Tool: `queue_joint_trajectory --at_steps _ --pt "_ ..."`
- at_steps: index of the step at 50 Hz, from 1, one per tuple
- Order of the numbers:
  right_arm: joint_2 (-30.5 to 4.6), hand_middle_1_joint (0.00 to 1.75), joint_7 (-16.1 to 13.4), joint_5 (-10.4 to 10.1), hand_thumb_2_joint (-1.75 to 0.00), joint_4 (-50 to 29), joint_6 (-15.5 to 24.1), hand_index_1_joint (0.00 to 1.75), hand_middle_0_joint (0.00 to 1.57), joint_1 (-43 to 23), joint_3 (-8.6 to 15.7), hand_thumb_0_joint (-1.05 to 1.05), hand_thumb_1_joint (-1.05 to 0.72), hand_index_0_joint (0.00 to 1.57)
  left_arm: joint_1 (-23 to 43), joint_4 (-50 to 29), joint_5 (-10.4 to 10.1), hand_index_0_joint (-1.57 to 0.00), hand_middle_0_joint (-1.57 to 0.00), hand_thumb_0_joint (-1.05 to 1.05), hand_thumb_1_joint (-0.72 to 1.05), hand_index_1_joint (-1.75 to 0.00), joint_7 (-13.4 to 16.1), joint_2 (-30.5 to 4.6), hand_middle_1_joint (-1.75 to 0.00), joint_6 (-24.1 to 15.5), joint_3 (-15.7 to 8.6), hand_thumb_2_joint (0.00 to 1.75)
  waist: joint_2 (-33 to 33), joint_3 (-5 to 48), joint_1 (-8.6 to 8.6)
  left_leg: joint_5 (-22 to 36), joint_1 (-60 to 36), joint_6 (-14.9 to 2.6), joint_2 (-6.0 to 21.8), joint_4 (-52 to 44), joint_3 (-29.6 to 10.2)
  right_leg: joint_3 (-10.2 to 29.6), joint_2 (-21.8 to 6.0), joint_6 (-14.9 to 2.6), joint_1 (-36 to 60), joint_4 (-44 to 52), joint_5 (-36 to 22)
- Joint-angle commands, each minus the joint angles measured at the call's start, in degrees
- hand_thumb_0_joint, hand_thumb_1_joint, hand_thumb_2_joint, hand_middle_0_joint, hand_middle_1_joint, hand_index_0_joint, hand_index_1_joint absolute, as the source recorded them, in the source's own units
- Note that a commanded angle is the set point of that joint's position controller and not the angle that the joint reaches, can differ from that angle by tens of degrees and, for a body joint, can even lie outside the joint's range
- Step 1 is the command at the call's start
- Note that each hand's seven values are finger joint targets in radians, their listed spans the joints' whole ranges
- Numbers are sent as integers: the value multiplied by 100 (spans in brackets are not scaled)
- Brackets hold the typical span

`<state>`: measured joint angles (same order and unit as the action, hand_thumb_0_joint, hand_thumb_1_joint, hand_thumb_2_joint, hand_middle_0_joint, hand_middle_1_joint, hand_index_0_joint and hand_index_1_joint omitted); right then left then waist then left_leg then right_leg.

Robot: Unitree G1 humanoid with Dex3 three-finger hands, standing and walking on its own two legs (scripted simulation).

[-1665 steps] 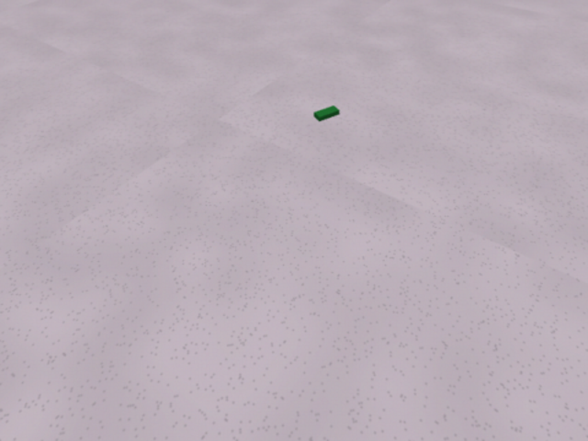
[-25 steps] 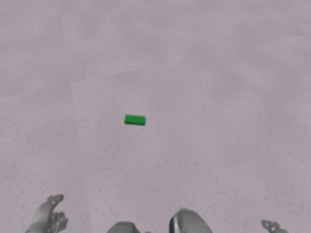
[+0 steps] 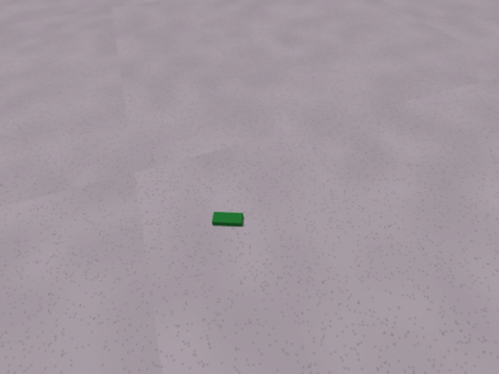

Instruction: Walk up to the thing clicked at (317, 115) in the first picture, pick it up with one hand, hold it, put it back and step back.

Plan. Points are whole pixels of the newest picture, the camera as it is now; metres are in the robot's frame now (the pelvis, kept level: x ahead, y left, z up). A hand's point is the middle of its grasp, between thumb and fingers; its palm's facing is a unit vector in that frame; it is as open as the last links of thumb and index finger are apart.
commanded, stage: walk up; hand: left
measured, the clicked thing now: (227, 219) +0.91 +0.21 -0.75
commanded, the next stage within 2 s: stand in 0.94 s
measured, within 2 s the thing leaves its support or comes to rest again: neither
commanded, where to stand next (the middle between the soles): +0.52 -0.02 m, yaw -1 degrees
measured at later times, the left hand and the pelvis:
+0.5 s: hand out of the picture +0.13 +0.25 -0.15, palm faces +0.02 -0.93 -0.36, open 7.4 cm; pelvis +0.04 -0.01 +0.00, yaw +2 degrees
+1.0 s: hand (128, 373) +0.15 +0.25 -0.14, palm faces +0.03 -0.94 -0.33, open 7.4 cm; pelvis +0.05 +0.00 +0.01, yaw +1 degrees
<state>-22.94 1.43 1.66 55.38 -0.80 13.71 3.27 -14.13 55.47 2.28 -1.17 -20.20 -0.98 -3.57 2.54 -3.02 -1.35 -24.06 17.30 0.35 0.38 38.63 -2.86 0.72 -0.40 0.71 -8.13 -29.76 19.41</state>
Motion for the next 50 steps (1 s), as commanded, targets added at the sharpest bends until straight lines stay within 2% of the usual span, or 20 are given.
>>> queue_joint_trajectory --at_steps 1,2,3,4,5,6,9,13,16,17,18,19,20,21,22,25,26,28,37,50 --pt "-774 30 -71 -18 -90 -430 349 30 20 -259 263 0 -90 20 462 -493 -73 -20 -20 0 90 -30 103 -1574 -30 -87 -313 90 -1247 51 86 820 -452 -41 -206 -1640 442 657 -960 -726 -50 319 -1314" --pt "-878 30 -115 15 -90 -332 386 30 20 -89 338 0 -90 20 439 -534 -76 -20 -20 0 90 -30 100 -1350 -30 -63 -218 90 -897 286 182 1214 -1279 -124 -65 -1772 90 394 -779 -557 -542 -279 -1675" --pt "-1263 30 -158 52 -90 -275 424 30 20 252 450 0 -90 20 389 -636 -136 -20 -20 0 90 -30 99 -1031 -30 -71 -135 90 234 699 306 1252 -2076 -482 887 -2169 -1281 -131 -214 -295 -1298 -1488 -1154" --pt "-1704 30 -155 60 -90 -278 428 30 20 328 513 0 -90 20 609 -633 -173 -20 -20 0 90 -30 129 -1014 -30 -33 -150 90 832 503 314 276 -1792 -1082 1825 -2434 -2801 -262 161 -217 -2107 -1992 1233" --pt "-1882 30 -148 23 -90 -274 406 30 20 338 589 0 -90 20 724 -606 -116 -20 -20 0 90 -30 162 -1470 -30 -14 -280 90 515 281 386 -400 -1267 -1492 2024 -2511 -3047 283 -133 -265 -1925 -2247 1564" --pt "-1704 30 -151 35 -90 -306 380 30 20 164 561 0 -90 20 715 -564 -121 -20 -20 0 90 -30 139 -1499 -30 -25 -267 90 350 -20 282 -432 -883 -1499 1893 -2513 -2667 331 -206 -277 -1934 -2424 1419" --pt "-1277 30 -184 45 -90 -449 434 30 20 -129 401 0 -90 20 378 -469 -133 -20 -20 0 90 -30 55 -1295 -30 -35 -256 90 572 -110 70 714 -876 -990 1205 -2269 -1467 220 -305 -244 -1874 -1940 792" --pt "-1145 30 -184 20 -90 -531 372 30 20 -345 336 0 -90 20 406 -343 -146 -20 -20 0 90 -30 69 -1109 -30 -64 -230 90 763 174 97 1822 -329 -942 1078 -1855 -959 -120 -131 -107 -705 -753 231" --pt "-910 30 -207 -115 -90 -554 233 30 20 -670 198 0 -90 20 227 -140 -112 -20 -20 0 90 -30 174 -1140 -30 -126 -262 90 424 378 -157 2005 213 -532 693 -954 -489 -251 60 -110 431 613 -1098" --pt "-744 30 -220 -161 -90 -562 221 30 20 -662 118 0 -90 20 150 -129 -83 -20 -20 0 90 -30 214 -1291 -30 -151 -298 90 133 577 -207 1809 350 -356 537 -647 -390 99 -211 -189 740 604 -1408" --pt "-527 30 -229 -202 -90 -562 224 30 20 -513 44 0 -90 20 177 -147 -36 -20 -20 0 90 -30 247 -1561 -30 -185 -353 90 -669 711 -137 1279 597 -141 123 -43 -293 1252 -1001 -430 778 916 -1504" --pt "-477 30 -256 -183 -90 -475 172 30 20 -298 35 0 -90 20 602 -263 -66 -20 -20 0 90 -30 235 -1798 -30 -194 -346 90 -1045 618 -3 -244 421 -26 -169 287 -153 2127 -1838 -962 61 1351 -789" --pt "-765 30 -268 -139 -90 -237 120 30 20 -44 142 0 -90 20 1276 -431 -65 -20 -20 0 90 -30 199 -1880 -30 -176 -312 90 -1048 444 212 -751 -295 34 33 662 -23 2220 -2100 -1392 -878 1230 -423" --pt "-823 30 -255 -114 -90 -81 127 30 20 97 151 0 -90 20 1469 -477 -75 -20 -20 0 90 -30 187 -1714 -30 -151 -264 90 -965 266 336 -644 -575 0 118 183 1 1887 -1852 -1286 -1182 1041 -406" --pt "-813 30 -237 -112 -90 6 160 30 20 121 129 0 -90 20 1506 -454 -104 -20 -20 0 90 -30 178 -1555 -30 -133 -222 90 -969 213 400 -102 -658 -47 106 -516 -15 1384 -1496 -955 -1151 900 -575" --pt "-869 30 -223 -78 -90 76 255 30 20 -276 117 0 -90 20 1328 -257 -172 -20 -20 0 90 -30 176 -1264 -30 -144 -167 90 -731 432 151 2218 -769 -201 486 -1314 -446 513 -782 -341 -555 327 -1740" --pt "-893 30 -240 -58 -90 97 277 30 20 -304 95 0 -90 20 1227 -224 -188 -20 -20 0 90 -30 163 -1300 -30 -140 -174 90 -768 664 99 2564 -888 -262 592 -1294 -438 500 -733 -316 -362 252 -1981" --pt "-938 30 -221 -85 -90 80 261 30 20 -689 79 0 -90 20 1168 -67 -203 -20 -20 0 90 -30 165 -1341 -30 -123 -172 90 -701 469 34 2046 -536 -282 501 -1119 -403 501 -704 -290 -295 665 -1181" --pt "-864 30 -240 -71 -90 361 280 30 20 -927 36 0 -90 20 1360 127 -222 -20 -20 0 90 -30 177 -1237 -30 -125 -134 90 -101 822 55 2798 -754 -209 618 -1532 -259 308 -693 -266 398 531 -2185" --pt "-909 30 -193 -116 -90 460 298 30 20 -1252 7 0 -90 20 1364 448 -209 -20 -20 0 90 -30 144 -1081 -30 -111 58 90 -100 721 112 2713 -1130 -126 698 -2107 -348 307 -675 -188 464 978 -2222"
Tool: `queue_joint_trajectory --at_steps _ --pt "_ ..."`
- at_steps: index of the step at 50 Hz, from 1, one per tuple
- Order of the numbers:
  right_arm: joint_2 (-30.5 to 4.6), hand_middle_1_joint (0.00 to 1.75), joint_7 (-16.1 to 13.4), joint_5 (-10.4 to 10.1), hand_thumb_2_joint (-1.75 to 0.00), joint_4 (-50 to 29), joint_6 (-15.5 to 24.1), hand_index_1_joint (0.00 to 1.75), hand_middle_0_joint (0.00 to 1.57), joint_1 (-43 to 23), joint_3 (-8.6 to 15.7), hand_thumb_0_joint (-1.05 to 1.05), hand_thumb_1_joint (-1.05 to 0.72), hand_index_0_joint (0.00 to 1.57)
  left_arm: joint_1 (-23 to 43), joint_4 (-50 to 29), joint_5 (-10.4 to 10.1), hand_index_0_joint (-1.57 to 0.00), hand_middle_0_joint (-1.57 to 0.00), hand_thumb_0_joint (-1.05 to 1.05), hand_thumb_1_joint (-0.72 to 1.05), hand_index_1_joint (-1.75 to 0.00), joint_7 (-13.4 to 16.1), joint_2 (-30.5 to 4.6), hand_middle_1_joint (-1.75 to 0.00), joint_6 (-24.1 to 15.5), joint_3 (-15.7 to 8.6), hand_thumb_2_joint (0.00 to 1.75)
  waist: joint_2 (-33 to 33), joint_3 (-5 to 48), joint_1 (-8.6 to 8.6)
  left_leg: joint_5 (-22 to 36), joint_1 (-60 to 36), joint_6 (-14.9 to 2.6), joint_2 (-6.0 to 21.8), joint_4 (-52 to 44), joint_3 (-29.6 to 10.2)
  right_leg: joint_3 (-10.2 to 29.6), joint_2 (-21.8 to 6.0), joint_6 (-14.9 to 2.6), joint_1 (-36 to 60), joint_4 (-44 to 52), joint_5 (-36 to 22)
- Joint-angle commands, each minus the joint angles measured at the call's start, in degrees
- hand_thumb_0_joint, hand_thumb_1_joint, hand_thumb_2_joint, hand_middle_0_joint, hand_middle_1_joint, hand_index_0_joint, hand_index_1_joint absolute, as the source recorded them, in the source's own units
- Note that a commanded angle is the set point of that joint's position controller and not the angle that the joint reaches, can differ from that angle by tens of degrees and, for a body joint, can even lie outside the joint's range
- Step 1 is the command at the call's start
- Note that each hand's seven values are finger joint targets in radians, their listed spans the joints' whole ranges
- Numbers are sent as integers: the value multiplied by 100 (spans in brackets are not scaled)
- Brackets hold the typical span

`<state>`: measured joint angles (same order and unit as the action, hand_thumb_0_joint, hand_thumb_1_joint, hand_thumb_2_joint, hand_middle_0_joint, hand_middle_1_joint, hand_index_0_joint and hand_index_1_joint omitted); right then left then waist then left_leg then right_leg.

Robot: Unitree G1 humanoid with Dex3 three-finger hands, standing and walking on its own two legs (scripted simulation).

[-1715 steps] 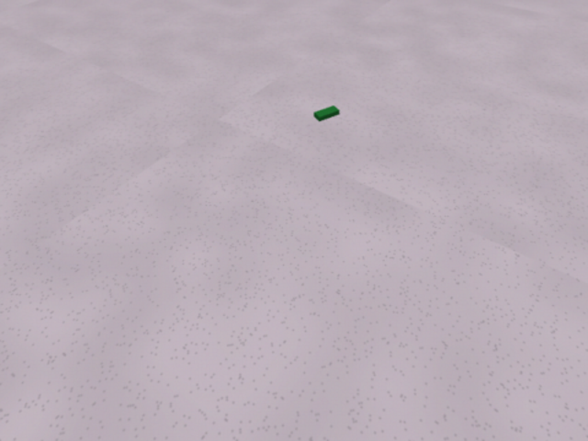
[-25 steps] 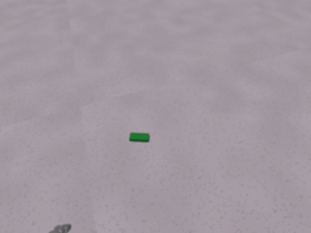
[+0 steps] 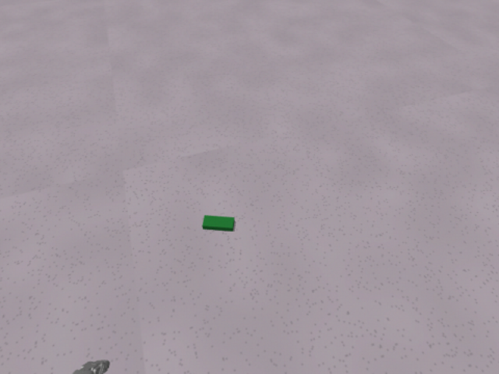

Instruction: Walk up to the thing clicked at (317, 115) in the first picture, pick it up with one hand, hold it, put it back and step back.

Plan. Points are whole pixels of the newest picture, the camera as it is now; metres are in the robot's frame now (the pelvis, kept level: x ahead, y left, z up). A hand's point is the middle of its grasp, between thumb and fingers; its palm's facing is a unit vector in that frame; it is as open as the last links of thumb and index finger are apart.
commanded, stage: stand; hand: left
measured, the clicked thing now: (218, 223) +0.87 +0.20 -0.76
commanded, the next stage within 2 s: walk up in 0.94 s
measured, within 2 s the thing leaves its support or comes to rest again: neither
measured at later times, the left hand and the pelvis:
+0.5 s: hand out of the picture +0.06 +0.24 -0.15, palm faces -0.03 -0.94 -0.34, open 7.4 cm; pelvis -0.01 -0.01 +0.00, yaw +0 degrees
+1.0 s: hand out of the picture +0.08 +0.24 -0.15, palm faces -0.03 -0.94 -0.33, open 7.4 cm; pelvis +0.00 -0.02 +0.00, yaw -1 degrees
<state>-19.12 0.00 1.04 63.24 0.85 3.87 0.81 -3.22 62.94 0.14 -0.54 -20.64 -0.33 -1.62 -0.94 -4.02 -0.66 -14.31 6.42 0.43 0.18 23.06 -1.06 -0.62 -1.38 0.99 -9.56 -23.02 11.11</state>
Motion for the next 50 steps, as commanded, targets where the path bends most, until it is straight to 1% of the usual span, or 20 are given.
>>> queue_joint_trajectory --at_steps 1,7,8,10,12,13,16,17,20,21,25,27,34,38,42,46,47,48,49,50 --pt "-1282 30 -43 -53 -90 -314 123 30 20 -285 251 0 -90 20 274 -265 10 -20 -20 0 90 -30 84 -1082 -30 -178 -132 90 236 719 47 1570 -10 -138 710 -607 -524 454 -584 -208 586 365 -1256" --pt "-1295 30 -24 -49 -90 -276 118 30 20 -280 241 0 -90 20 173 -159 37 -20 -20 0 90 -30 75 -1122 -30 -186 -88 90 199 569 41 1293 -78 -121 710 -809 -493 465 -588 -200 436 533 -951" --pt "-1283 30 -16 -62 -90 -249 109 30 20 -242 234 0 -90 20 114 -137 28 -20 -20 0 90 -30 75 -1114 -30 -191 -72 90 163 491 34 1047 -8 -121 702 -848 -518 472 -576 -183 446 608 -749" --pt "-1305 30 -7 -64 -90 -245 111 30 20 -245 233 0 -90 20 88 -126 40 -20 -20 0 90 -30 71 -1114 -30 -210 -53 90 121 578 58 1114 -148 -128 697 -803 -480 503 -609 -180 412 639 -911" --pt "-1268 30 -10 -52 -90 -235 98 30 20 -188 216 0 -90 20 139 -135 39 -20 -20 0 90 -30 82 -1161 -30 -210 -62 90 104 497 85 910 -16 -113 662 -873 -464 523 -613 -177 398 677 -755" --pt "-1283 30 -7 -49 -90 -243 109 30 20 -182 222 0 -90 20 80 -145 42 -20 -20 0 90 -30 80 -1174 -30 -216 -61 90 138 625 73 1026 -168 -125 682 -841 -443 523 -641 -199 418 625 -903" --pt "-1259 30 5 -50 -90 -210 98 30 20 -175 206 0 -90 20 52 -125 38 -20 -20 0 90 -30 85 -1171 -30 -211 -43 90 143 542 55 876 -49 -118 681 -893 -475 499 -605 -191 387 674 -642" --pt "-1284 30 8 -57 -90 -206 98 30 20 -170 208 0 -90 20 4 -123 32 -20 -20 0 90 -30 84 -1170 -30 -220 -39 90 110 590 45 925 -106 -126 678 -841 -453 542 -636 -191 424 684 -802" --pt "-1248 30 13 -51 -90 -175 84 30 20 -77 190 0 -90 20 23 -116 36 -20 -20 0 90 -30 88 -1232 -30 -219 -43 90 13 493 73 709 10 -107 649 -878 -444 570 -633 -190 367 730 -566" --pt "-1255 30 17 -44 -90 -178 83 30 20 -115 191 0 -90 20 -25 -121 44 -20 -20 0 90 -30 89 -1196 -30 -215 -29 90 63 486 37 742 -17 -110 663 -873 -459 551 -620 -189 331 737 -502" --pt "-1259 30 15 -45 -90 -152 79 30 20 -53 184 0 -90 20 -48 -130 45 -20 -20 0 90 -30 82 -1214 -30 -205 -18 90 107 483 53 667 -40 -98 658 -850 -451 578 -614 -203 243 748 -415" --pt "-1273 30 11 -42 -90 -133 75 30 20 11 177 0 -90 20 -6 -130 25 -20 -20 0 90 -30 82 -1230 -30 -192 -30 90 131 396 62 456 143 -106 644 -895 -456 609 -616 -210 305 767 -244" --pt "-1276 30 2 -45 -90 -127 88 30 20 104 156 0 -90 20 -39 -154 21 -20 -20 0 90 -30 79 -1238 -30 -204 -20 90 77 536 72 833 61 -92 678 -845 -447 594 -629 -234 399 648 -758" --pt "-1279 30 -3 -44 -90 -128 79 30 20 101 140 0 -90 20 -69 -142 21 -20 -20 0 90 -30 77 -1238 -30 -193 -10 90 54 445 57 746 64 -85 673 -852 -442 589 -608 -224 292 691 -615" --pt "-1311 30 5 -45 -90 -111 73 30 20 139 141 0 -90 20 -64 -154 27 -20 -20 0 90 -30 76 -1241 -30 -172 -9 90 124 394 52 598 119 -80 679 -881 -447 597 -583 -231 274 733 -261" --pt "-1308 30 -4 -46 -90 -131 86 30 20 140 131 0 -90 20 -39 -164 22 -20 -20 0 90 -30 70 -1256 -30 -186 -14 90 86 546 65 813 -7 -77 699 -816 -418 624 -621 -245 366 662 -747" --pt "-1700 30 104 58 -90 -433 157 30 20 512 402 0 -90 20 -508 -413 106 -20 -20 0 90 -30 -49 -1581 -30 -234 -367 90 117 1102 27 -1640 -19 -470 415 -285 -281 534 -264 -437 596 347 1841" --pt "-1730 30 153 111 -90 -455 152 30 20 520 455 0 -90 20 -721 -312 161 -20 -20 0 90 -30 -82 -1664 -30 -229 -438 90 77 653 -84 -2623 760 -538 415 -72 -391 884 -410 -572 457 388 2925" --pt "-1660 30 177 136 -90 -529 125 30 20 411 443 0 -90 20 -840 -310 190 -20 -20 0 90 -30 -104 -1721 -30 -225 -496 90 -120 249 -189 -2747 1540 -441 226 261 -189 1334 -633 -671 544 699 3468" --pt "-1472 30 201 139 -90 -667 102 30 20 207 427 0 -90 20 -956 -342 206 -20 -20 0 90 -30 -113 -1832 -30 -236 -571 90 -667 -18 -296 -2209 2206 -325 24 1166 248 2036 -1176 -927 730 1292 3941"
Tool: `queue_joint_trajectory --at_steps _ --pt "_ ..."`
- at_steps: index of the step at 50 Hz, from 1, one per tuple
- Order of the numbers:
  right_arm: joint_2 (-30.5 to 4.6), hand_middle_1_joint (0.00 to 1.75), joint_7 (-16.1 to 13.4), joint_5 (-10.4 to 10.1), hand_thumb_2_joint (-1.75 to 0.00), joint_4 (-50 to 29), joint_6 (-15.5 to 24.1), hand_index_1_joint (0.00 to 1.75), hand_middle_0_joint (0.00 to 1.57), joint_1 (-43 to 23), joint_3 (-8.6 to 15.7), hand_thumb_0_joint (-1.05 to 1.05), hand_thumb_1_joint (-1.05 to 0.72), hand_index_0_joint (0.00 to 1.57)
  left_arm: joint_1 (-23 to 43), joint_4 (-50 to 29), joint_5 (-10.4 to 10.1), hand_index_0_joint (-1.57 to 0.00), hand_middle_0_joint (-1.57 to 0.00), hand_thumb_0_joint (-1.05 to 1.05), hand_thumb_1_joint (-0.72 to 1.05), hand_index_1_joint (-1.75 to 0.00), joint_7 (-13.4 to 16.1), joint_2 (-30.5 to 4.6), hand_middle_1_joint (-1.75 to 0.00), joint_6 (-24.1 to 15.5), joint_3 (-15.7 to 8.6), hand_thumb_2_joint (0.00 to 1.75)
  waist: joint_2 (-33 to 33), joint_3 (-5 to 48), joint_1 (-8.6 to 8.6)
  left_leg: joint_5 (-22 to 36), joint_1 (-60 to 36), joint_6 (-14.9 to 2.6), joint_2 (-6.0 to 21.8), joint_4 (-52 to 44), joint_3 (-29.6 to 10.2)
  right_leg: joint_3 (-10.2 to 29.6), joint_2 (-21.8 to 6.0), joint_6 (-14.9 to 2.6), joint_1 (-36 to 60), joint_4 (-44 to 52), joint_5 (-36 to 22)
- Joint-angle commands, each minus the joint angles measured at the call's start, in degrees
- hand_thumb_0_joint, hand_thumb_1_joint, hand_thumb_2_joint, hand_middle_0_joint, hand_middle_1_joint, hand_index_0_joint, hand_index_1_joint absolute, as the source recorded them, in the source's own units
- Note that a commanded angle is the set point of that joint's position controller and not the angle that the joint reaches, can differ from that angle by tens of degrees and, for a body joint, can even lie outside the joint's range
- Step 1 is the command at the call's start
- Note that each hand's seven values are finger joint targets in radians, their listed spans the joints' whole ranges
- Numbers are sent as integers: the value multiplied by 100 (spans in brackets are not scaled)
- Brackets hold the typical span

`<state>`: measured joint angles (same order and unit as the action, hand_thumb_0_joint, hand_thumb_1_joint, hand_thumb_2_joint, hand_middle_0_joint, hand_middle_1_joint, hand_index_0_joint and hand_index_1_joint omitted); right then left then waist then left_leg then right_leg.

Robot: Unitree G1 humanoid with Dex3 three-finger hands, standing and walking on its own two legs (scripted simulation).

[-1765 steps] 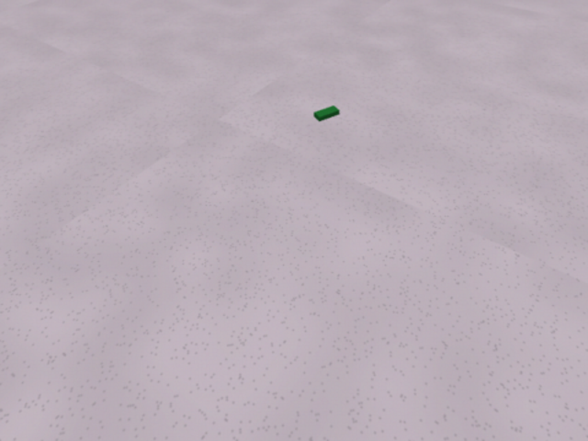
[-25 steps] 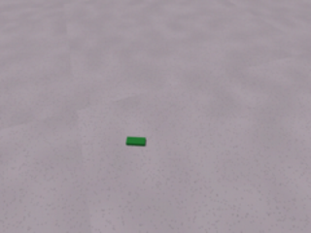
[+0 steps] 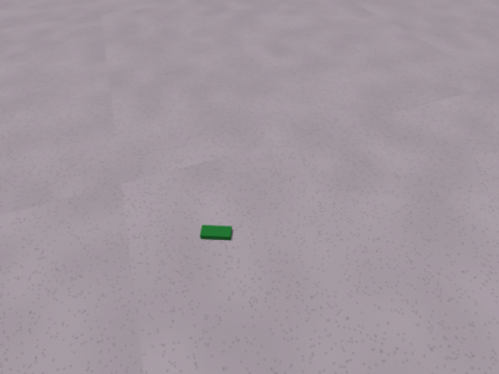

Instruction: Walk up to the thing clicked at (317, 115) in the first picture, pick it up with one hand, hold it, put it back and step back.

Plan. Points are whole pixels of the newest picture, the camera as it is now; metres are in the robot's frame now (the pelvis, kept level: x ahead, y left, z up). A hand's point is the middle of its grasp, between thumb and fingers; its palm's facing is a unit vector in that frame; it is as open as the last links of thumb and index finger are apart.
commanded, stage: walk up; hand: left
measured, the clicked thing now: (216, 232) +0.87 +0.22 -0.77
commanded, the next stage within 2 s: none
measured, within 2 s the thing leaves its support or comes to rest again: neither
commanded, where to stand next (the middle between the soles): +0.47 +0.00 m, yaw -2 degrees
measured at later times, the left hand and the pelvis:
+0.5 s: hand (78, 364) +0.17 +0.35 -0.16, palm faces -0.08 -0.94 -0.33, open 7.4 cm; pelvis +0.12 +0.07 +0.00, yaw -2 degrees
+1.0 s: hand (142, 245) +0.41 +0.28 -0.14, palm faces -0.10 -0.93 -0.36, open 7.4 cm; pelvis +0.31 +0.03 -0.01, yaw -5 degrees
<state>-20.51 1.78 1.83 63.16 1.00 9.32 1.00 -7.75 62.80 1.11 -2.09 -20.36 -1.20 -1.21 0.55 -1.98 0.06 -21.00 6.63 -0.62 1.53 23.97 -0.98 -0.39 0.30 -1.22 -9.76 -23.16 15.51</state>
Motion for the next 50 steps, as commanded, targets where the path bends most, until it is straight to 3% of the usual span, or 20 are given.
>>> queue_joint_trajectory --at_steps 1,3,5,9,11,12,13,14,16,18,20,29,33,35,36,37,38,39,43,50 --pt "-1313 30 37 105 -90 -806 85 30 20 -561 443 0 -90 20 -659 -400 123 -20 -20 0 90 -30 65 -1972 -30 -185 -685 90 -1041 -564 -478 -988 2741 -157 41 1976 149 2677 -1962 -1051 752 1761 3390" --pt "-1318 30 39 89 -90 -896 165 30 20 -559 493 0 -90 20 -662 -548 106 -20 -20 0 90 -30 73 -1905 -30 -257 -697 90 -671 -776 -470 -441 3065 -153 405 2050 -243 2639 -2045 -1319 1047 1611 1841" --pt "-1262 30 93 74 -90 -944 229 30 20 -452 515 0 -90 20 -658 -667 102 -20 -20 0 90 -30 67 -1782 -30 -267 -683 90 -607 -264 -402 -606 2624 -113 395 1816 -181 1980 -1677 -1166 1273 1454 1091" --pt "-1269 30 186 36 -90 -892 189 30 20 423 676 0 -90 20 176 -1166 102 -20 -20 0 90 -30 -32 -1837 -30 -204 -637 90 -1139 -104 170 124 573 -65 302 978 144 1145 -1238 -844 -676 1174 1560" --pt "-1354 30 111 72 -90 -559 211 30 20 1533 835 0 -90 20 535 -1317 79 -20 -20 0 90 -30 -49 -1613 -30 -143 -562 90 -592 -18 812 1065 -1112 22 51 583 443 492 -742 -555 -2078 -56 1961" --pt "-1592 30 44 105 -90 -388 236 30 20 2091 936 0 -90 20 349 -1360 79 -20 -20 0 90 -30 -36 -1259 -30 -108 -459 90 375 131 1024 528 -1882 1 66 347 103 268 -220 -460 -2875 -1396 2265" --pt "-2024 30 -32 185 -90 -454 273 30 20 2379 1002 0 -90 20 -121 -1389 59 -20 -20 0 90 -30 -9 -831 -30 -101 -321 90 1929 131 1039 -1694 -1629 -182 1160 -859 -1723 59 541 -346 -3398 -3307 2245" --pt "-2297 30 -61 165 -90 -896 324 30 20 1400 989 0 -90 20 -532 -1293 10 -20 -20 0 90 -30 29 -1069 -30 -67 -358 90 1496 -100 555 -3300 -527 -574 2176 -1896 -3683 732 503 -234 -3409 -4109 1690" --pt "-2255 30 -29 -7 -90 -1246 332 30 20 336 902 0 -90 20 -793 -1159 -47 -20 -20 0 90 -30 35 -1689 -30 -68 -469 90 901 -703 104 -3289 615 -1112 2282 -1936 -3238 996 -178 -237 -2747 -4032 998" --pt "-1815 30 -28 -14 -90 -1387 392 30 20 258 749 0 -90 20 -1177 -868 -62 -20 -20 0 90 -30 -8 -1739 -30 -105 -547 90 797 -623 -94 -2065 413 -958 1652 -1600 -2062 907 -320 -86 -2446 -3741 482" --pt "-1709 30 -26 -59 -90 -1355 451 30 20 520 727 0 -90 20 -1210 -835 -34 -20 -20 0 90 -30 -71 -1671 -30 -106 -538 90 731 -624 18 -1225 401 -859 1388 -1582 -1322 714 -307 32 -2330 -3372 124" --pt "-1741 30 9 -90 -90 -1544 435 30 20 1155 710 0 -90 20 -23 -1531 17 -20 -20 0 90 -30 -230 -1315 -30 -168 -447 90 555 -692 389 544 -154 -938 1171 -1200 -214 25 -394 70 -2115 -1359 -587" --pt "-1718 30 -15 -85 -90 -1751 361 30 20 1173 707 0 -90 20 -195 -1543 -5 -20 -20 0 90 -30 -186 -1199 -30 -251 -473 90 558 -280 232 2277 -175 -924 1312 -312 -107 -289 -205 -119 -1090 -915 -454" --pt "-1550 30 -39 -135 -90 -1879 337 30 20 1188 613 0 -90 20 -939 -1366 -9 -20 -20 0 90 -30 -105 -1350 -30 -314 -568 90 -33 218 -191 3011 105 -727 1017 1020 187 -283 -61 -244 223 -481 -623" --pt "-1280 30 -44 -165 -90 -1931 348 30 20 1382 502 0 -90 20 -1454 -1268 13 -20 -20 0 90 -30 -45 -1620 -30 -361 -677 90 -676 681 -398 2581 635 -530 646 2179 441 119 -275 -422 1202 -298 -547" --pt "-937 30 -39 -181 -90 -2056 364 30 20 1671 374 0 -90 20 -1880 -1298 16 -20 -20 0 90 -30 17 -2045 -30 -390 -833 90 -1827 1153 -472 453 1755 -269 65 3603 627 2174 -1630 -812 2136 -86 -263" --pt "-1337 30 -80 -205 -90 -1979 294 30 20 1542 457 0 -90 20 -1818 -1381 -73 -20 -20 0 90 -30 32 -2236 -30 -362 -836 90 -1559 823 -570 -1032 2660 -223 -340 4091 323 3621 -2318 -1395 2148 556 -79" --pt "-1616 30 -140 -150 -90 -1901 265 30 20 1436 521 0 -90 20 -1537 -1496 -134 -20 -20 0 90 -30 54 -2254 -30 -340 -834 90 -1273 510 -524 -1201 2653 -202 -9 4417 -32 3738 -2503 -1712 1589 514 -86" --pt "-1348 30 -37 -213 -90 -1709 226 30 20 1514 483 0 -90 20 -946 -1724 -189 -20 -20 0 90 -30 108 -1660 -30 -346 -634 90 -786 -142 -55 -166 2089 -162 232 3961 -241 1397 -1420 -1111 38 568 -1231" --pt "-1223 30 90 -90 -90 -1849 315 30 20 1076 540 0 -90 20 -920 -2091 -24 -20 -20 0 90 -30 19 -1625 -30 -371 -644 90 -888 -173 -192 522 1811 166 358 1780 284 599 -1216 -1263 -345 539 -709"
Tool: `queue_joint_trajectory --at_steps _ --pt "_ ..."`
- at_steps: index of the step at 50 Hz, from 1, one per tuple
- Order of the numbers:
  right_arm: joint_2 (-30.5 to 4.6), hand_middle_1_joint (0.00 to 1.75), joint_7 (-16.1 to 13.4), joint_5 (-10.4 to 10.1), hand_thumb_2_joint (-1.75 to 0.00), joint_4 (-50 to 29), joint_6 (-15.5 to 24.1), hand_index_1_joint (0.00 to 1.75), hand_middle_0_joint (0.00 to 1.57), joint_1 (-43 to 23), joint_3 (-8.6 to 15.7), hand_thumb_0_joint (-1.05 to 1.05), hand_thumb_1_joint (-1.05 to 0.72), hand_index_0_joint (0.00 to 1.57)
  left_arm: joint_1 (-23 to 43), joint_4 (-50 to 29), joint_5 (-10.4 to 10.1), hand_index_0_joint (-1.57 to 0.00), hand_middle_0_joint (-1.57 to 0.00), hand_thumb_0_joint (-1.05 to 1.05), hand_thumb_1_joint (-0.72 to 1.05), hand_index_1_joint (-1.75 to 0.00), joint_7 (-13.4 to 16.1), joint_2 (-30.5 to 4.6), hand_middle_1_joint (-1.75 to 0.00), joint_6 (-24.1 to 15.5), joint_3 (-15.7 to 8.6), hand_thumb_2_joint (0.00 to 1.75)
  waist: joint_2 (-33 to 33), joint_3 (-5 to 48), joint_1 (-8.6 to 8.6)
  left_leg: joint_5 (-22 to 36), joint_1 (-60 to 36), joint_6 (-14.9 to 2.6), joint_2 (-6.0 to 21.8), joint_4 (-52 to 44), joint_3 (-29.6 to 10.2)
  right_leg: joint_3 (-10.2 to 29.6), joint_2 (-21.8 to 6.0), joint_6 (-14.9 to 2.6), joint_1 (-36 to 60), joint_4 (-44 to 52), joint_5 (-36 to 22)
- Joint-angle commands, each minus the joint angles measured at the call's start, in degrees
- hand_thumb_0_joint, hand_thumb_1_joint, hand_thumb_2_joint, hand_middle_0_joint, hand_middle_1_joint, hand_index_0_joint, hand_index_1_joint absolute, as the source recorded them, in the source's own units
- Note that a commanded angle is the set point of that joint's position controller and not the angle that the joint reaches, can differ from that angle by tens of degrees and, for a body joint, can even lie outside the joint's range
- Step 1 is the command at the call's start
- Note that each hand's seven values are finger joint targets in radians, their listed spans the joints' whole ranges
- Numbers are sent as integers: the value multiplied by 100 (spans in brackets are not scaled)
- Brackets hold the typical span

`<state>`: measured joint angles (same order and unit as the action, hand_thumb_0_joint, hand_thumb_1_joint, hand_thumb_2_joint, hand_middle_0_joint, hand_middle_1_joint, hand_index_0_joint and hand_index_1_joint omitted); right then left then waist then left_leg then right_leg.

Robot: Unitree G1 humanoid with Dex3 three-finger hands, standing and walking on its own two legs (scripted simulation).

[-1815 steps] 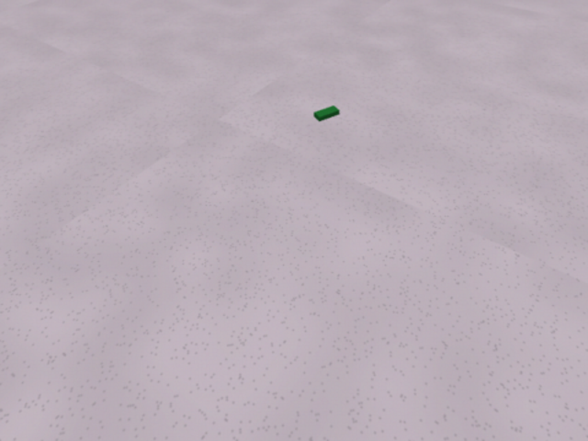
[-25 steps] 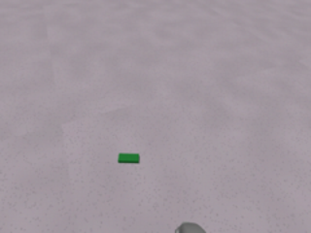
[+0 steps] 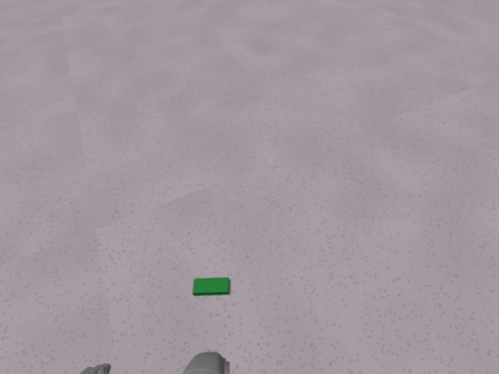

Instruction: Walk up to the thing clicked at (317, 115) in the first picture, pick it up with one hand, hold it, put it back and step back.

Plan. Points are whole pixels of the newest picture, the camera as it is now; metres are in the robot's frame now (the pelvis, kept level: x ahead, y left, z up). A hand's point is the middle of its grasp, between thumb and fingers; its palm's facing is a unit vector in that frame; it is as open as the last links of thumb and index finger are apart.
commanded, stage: walk up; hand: left
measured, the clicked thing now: (211, 286) +0.54 +0.23 -0.76
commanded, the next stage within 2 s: none
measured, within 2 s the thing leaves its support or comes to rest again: neither
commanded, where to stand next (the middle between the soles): +0.16 -0.02 m, yaw +3 degrees
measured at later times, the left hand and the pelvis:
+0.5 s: hand (109, 366) +0.16 +0.29 -0.16, palm faces -0.04 -0.93 -0.37, open 7.4 cm; pelvis +0.12 +0.01 -0.01, yaw +0 degrees
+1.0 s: hand (142, 315) +0.25 +0.25 -0.15, palm faces -0.01 -0.95 -0.31, open 7.4 cm; pelvis +0.13 +0.00 +0.00, yaw +1 degrees
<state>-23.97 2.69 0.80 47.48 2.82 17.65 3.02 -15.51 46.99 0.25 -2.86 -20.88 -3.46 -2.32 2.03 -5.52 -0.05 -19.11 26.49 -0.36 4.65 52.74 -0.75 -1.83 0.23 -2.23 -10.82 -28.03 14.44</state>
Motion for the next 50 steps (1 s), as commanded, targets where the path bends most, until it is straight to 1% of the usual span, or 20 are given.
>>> queue_joint_trajectory --at_steps 1,4,6,7,8,9,11,13,17,23,25,26,28,29,32,36,38,39,43,50 --pt "-848 30 0 20 -90 -318 168 30 20 120 347 0 -90 20 -180 -521 68 -20 -20 0 90 -30 75 -1580 -30 -135 -525 90 -1084 160 -226 469 -293 136 14 -1311 329 719 -1211 -1132 -301 954 -597" --pt "-708 30 -119 47 -90 -217 265 30 20 297 328 0 -90 20 -60 -539 10 -20 -20 0 90 -30 98 -1599 -30 -30 -439 90 -915 427 -18 1345 -1297 42 -241 -2117 537 574 -1247 -933 -543 7 -1638" --pt "-1036 30 -242 77 -90 38 311 30 20 901 436 0 -90 20 0 -622 -4 -20 -20 0 90 -30 144 -1181 -30 39 -251 90 105 753 345 1509 -2368 -180 -136 -2509 179 313 -832 -523 -1137 -1234 -874" --pt "-1564 30 -283 143 -90 -27 329 30 20 944 551 0 -90 20 -245 -638 -62 -20 -20 0 90 -30 161 -816 -30 60 -142 90 1465 930 329 1698 -2658 -467 1047 -3035 -1425 -141 -165 -168 -1744 -2347 372" --pt "-1856 30 -255 89 -90 -217 335 30 20 926 610 0 -90 20 -655 -516 -56 -20 -20 0 90 -30 171 -1002 -30 113 -221 90 1156 930 193 321 -2583 -924 1812 -3571 -3003 298 307 -98 -2148 -3053 1704" --pt "-1984 30 -229 -42 -90 -286 303 30 20 662 659 0 -90 20 -810 -331 -4 -20 -20 0 90 -30 230 -1528 -30 182 -373 90 931 858 207 -946 -2323 -1395 2061 -3772 -3385 553 -8 -136 -2072 -3614 1994" --pt "-1604 30 -237 -53 -90 -380 273 30 20 333 540 0 -90 20 -632 -197 37 -20 -20 0 90 -30 211 -1618 -30 189 -383 90 624 432 117 -961 -1900 -1134 1552 -3874 -2565 829 -200 -126 -2197 -3645 1425" --pt "-1396 30 -256 -48 -90 -396 294 30 20 186 431 0 -90 20 -756 -53 -6 -20 -20 0 90 -30 175 -1527 -30 192 -394 90 763 301 20 83 -1731 -789 1133 -3780 -1501 807 -303 -43 -1997 -3223 903" --pt "-1265 30 -279 -14 -90 -435 241 30 20 47 361 0 -90 20 -767 89 -17 -20 -20 0 90 -30 193 -1256 -30 201 -294 90 898 418 -15 1794 -1645 -1033 949 -3378 -579 430 -299 204 -1564 -2467 743" --pt "-1271 30 -274 -30 -90 -425 28 30 20 -336 266 0 -90 20 -502 268 -15 -20 -20 0 90 -30 284 -1113 -30 129 -268 90 836 586 -26 2550 -927 -1078 941 -2541 -335 -59 -163 227 -457 -1104 199" --pt "-1101 30 -264 -136 -90 -429 -72 30 20 -603 179 0 -90 20 -679 451 7 -20 -20 0 90 -30 326 -1120 -30 79 -274 90 479 815 -225 1992 -787 -763 654 -1884 -180 -86 -40 92 150 -245 -565" --pt "-861 30 -267 -186 -90 -397 -115 30 20 -611 93 0 -90 20 -668 460 36 -20 -20 0 90 -30 357 -1239 -30 43 -298 90 71 861 -288 1432 -650 -510 518 -1541 -96 296 -292 8 323 145 -800" --pt "-495 30 -270 -220 -90 -285 -212 30 20 -312 -54 0 -90 20 136 206 92 -20 -20 0 90 -30 374 -1721 -30 -44 -315 90 -1145 532 98 -875 -327 -46 -347 -856 63 2587 -1939 -670 -356 1010 -797" --pt "-835 30 -319 -194 -90 -102 -258 30 20 -343 76 0 -90 20 529 180 77 -20 -20 0 90 -30 370 -1934 -30 -10 -316 90 -1242 443 64 -1437 -793 -85 -283 -426 -62 2605 -2186 -1213 -1003 914 -696" --pt "-885 30 -289 -228 -90 235 -243 30 20 -397 76 0 -90 20 651 261 66 -20 -20 0 90 -30 376 -1532 -30 18 -207 90 -1392 403 84 -951 -821 -113 -262 -1026 -82 1591 -1470 -747 -626 627 -1022" --pt "-847 30 -307 -125 -90 586 -161 30 20 -245 44 0 -90 20 853 371 6 -20 -20 0 90 -30 360 -1464 -30 83 -175 90 -1326 938 148 727 -1764 -64 -256 -2537 -32 1088 -1248 -414 -465 16 -1668" --pt "-1104 30 -314 -46 -90 612 -95 30 20 -533 84 0 -90 20 828 411 -69 -20 -20 0 90 -30 347 -1165 -30 113 -105 90 -594 1122 -7 1462 -1934 -251 308 -2857 -786 723 -876 -55 -533 -140 -1129" --pt "-1120 30 -279 -85 -90 617 -86 30 20 -950 69 0 -90 20 852 568 -81 -20 -20 0 90 -30 344 -1160 -30 137 -102 90 -471 907 -162 857 -1425 -313 335 -2807 -800 573 -659 33 -323 173 -107" --pt "-905 30 -228 -57 -90 880 -109 30 20 -976 -74 0 -90 20 1248 770 -3 -20 -20 0 90 -30 320 -1286 -30 114 -119 90 -315 534 -23 341 -1286 -164 67 -3066 -443 861 -897 -37 -311 657 496" --pt "-934 30 -246 -55 -90 1201 -33 30 20 -1196 -125 0 -90 20 1384 1141 -41 -20 -20 0 90 -30 288 -1155 -30 121 -74 90 120 705 -118 1111 -1248 -132 275 -3522 -589 468 -722 51 519 622 -744"
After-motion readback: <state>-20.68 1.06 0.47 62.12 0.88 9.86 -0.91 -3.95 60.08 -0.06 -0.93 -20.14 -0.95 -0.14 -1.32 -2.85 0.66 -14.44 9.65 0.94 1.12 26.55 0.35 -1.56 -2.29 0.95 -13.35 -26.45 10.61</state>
